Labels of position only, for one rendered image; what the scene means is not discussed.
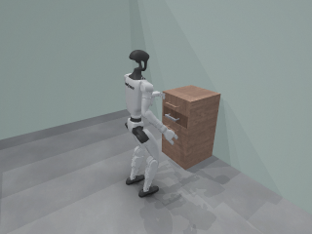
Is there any robot right foot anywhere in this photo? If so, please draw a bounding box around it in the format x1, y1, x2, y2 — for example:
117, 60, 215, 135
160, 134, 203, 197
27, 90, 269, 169
138, 185, 159, 198

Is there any robot right forearm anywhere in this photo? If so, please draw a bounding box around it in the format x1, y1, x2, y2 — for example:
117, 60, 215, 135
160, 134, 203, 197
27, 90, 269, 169
145, 110, 168, 135

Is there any drawer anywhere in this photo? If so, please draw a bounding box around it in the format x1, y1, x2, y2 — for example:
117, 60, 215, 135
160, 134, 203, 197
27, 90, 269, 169
163, 105, 188, 129

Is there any robot right shin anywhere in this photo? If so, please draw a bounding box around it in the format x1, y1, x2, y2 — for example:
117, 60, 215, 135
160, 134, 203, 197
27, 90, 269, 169
143, 160, 160, 192

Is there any cabinet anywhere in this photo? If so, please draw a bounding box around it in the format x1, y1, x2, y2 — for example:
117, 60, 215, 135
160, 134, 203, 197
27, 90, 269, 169
162, 85, 221, 170

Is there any robot right hand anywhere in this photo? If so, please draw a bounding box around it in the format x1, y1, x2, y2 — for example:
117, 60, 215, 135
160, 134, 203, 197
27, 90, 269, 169
164, 130, 178, 145

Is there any left robot upper arm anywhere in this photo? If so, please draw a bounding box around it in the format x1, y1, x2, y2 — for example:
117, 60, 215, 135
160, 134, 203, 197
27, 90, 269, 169
124, 73, 132, 90

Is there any robot left hand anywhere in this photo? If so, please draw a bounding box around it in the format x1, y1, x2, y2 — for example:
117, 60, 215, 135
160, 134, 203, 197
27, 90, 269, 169
150, 91, 166, 106

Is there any right robot upper arm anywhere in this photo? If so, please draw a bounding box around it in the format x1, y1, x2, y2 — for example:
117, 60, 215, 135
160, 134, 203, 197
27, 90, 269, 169
140, 80, 154, 119

